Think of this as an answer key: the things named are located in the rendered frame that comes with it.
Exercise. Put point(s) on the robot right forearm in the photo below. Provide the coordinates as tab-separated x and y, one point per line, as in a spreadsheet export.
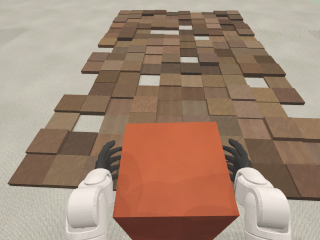
266	209

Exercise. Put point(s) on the left robot hand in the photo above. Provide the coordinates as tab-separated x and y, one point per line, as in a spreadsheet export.
104	161

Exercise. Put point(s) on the robot left forearm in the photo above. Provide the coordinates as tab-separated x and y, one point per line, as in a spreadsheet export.
86	216

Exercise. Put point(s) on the carton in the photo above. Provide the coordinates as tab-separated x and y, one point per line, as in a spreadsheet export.
173	182

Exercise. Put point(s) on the right robot hand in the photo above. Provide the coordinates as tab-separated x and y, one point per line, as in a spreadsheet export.
240	159

